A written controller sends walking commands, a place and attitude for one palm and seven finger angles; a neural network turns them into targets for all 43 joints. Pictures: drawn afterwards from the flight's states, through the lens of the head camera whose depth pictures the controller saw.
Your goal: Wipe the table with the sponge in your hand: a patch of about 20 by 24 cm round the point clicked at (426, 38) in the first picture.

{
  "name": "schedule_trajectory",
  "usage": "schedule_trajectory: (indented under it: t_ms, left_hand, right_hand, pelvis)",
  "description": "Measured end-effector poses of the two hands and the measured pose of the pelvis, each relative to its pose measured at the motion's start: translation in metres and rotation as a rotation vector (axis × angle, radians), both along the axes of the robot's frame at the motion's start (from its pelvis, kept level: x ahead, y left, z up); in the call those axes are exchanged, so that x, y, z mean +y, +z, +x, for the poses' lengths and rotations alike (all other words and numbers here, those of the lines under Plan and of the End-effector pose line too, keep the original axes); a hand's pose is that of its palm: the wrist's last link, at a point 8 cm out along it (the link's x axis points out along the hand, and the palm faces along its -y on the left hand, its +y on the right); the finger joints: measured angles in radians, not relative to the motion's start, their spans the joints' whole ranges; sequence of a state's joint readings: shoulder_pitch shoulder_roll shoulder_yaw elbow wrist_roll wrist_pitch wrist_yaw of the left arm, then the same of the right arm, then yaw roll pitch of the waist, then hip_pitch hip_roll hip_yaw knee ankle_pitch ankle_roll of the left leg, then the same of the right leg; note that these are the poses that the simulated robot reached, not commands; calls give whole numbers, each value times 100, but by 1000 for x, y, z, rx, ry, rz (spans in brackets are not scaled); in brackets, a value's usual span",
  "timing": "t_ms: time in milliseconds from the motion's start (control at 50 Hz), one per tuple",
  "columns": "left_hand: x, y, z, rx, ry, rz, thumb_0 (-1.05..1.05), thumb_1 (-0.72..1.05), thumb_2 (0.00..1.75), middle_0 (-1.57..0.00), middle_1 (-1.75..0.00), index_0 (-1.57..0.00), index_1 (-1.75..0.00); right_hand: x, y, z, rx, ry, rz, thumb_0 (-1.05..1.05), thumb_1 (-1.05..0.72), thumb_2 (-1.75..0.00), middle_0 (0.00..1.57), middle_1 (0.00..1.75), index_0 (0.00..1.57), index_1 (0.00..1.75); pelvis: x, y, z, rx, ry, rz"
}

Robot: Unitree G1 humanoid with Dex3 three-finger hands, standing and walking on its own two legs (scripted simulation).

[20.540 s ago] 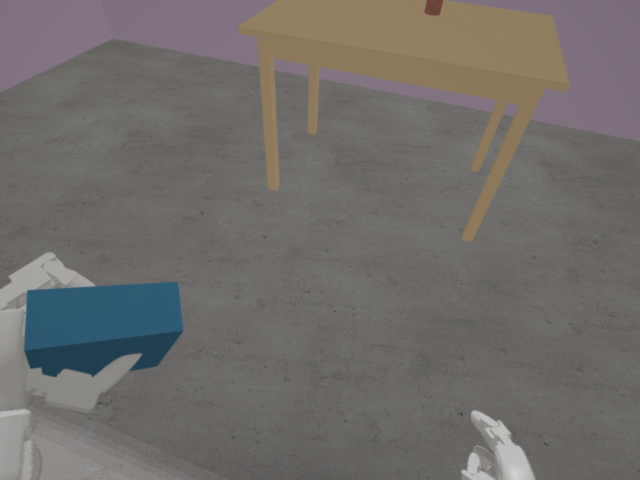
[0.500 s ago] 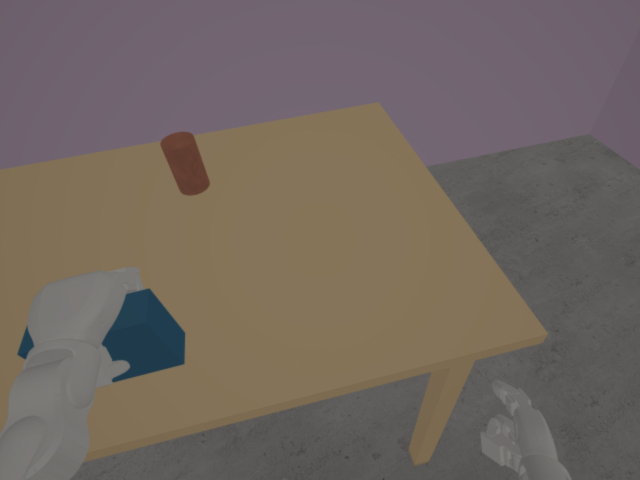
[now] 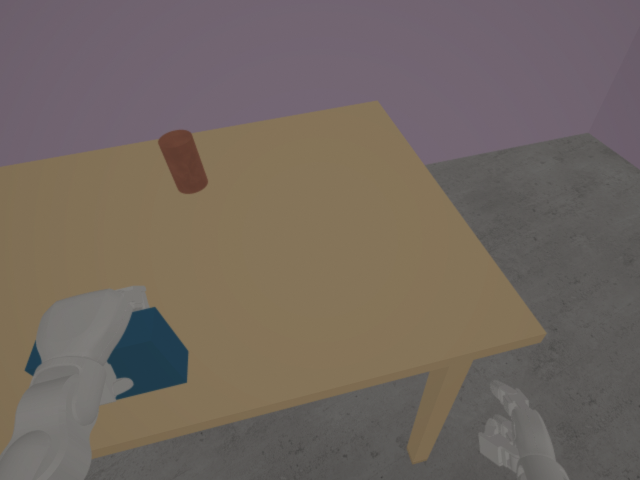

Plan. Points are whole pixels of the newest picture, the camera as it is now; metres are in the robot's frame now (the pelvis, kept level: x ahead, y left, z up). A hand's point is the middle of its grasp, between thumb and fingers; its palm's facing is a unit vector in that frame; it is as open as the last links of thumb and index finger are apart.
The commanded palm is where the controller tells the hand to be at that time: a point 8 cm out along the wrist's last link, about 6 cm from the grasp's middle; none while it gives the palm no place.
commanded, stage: lower the sponge onto the table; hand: left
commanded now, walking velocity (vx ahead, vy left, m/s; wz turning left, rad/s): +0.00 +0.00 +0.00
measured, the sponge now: (123, 366) +0.21 +0.30 +0.03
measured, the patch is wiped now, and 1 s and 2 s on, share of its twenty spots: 0.00 0.20 0.25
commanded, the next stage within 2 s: wipe forward along the first lane in 0.32 s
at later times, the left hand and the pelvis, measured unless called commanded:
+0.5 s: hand (115, 345) +0.23 +0.30 +0.06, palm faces -0.04 -0.05 -1.00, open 8.8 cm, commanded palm +0.21 +0.30 +0.11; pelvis +0.00 +0.00 +0.00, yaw +0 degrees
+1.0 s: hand (123, 304) +0.29 +0.32 +0.06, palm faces -0.10 -0.02 -1.00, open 8.9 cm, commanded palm +0.27 +0.32 +0.09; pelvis +0.01 +0.00 -0.01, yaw +1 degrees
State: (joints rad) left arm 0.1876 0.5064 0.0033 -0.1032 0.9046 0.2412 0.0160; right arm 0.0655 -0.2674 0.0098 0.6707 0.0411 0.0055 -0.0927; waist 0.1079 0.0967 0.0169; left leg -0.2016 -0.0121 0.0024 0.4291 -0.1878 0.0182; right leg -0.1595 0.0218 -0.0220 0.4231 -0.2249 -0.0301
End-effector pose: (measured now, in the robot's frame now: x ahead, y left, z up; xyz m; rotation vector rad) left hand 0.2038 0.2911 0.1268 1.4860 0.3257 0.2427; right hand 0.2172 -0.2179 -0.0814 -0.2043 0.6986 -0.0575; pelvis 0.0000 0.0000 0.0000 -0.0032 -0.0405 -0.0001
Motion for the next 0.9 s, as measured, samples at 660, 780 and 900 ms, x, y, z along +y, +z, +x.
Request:
schedule_trajectory:
  t_ms: [660, 780, 900]
  left_hand:
    - [12, -9, 23, 11, 54, 36, -1, -42, 110, -85, -144, -86, -143]
    - [17, -9, 40, 34, 58, 42, -1, -44, 112, -86, -144, -86, -143]
    - [22, -9, 57, 50, 55, 51, 0, -45, 114, -86, -143, -87, -143]
  right_hand:
    - [1, -12, -1, 53, -2, 11, 1, -90, -90, 20, 30, 20, 30]
    - [-2, -18, -5, 78, -8, 11, 1, -90, -90, 20, 30, 20, 30]
    - [-11, -24, -16, 118, -30, -1, 1, -90, -90, 20, 30, 20, 30]
  pelvis:
    - [-2, -2, 3, 46, 20, -2]
    - [-3, -3, 3, 63, 25, -3]
    - [-5, -5, 4, 85, 27, -6]
